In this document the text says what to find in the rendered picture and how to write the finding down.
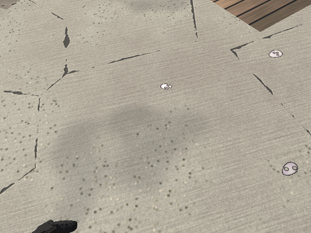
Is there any left robot hand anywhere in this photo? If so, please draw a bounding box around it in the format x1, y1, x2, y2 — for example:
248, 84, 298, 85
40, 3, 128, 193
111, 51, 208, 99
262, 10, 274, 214
32, 219, 78, 233

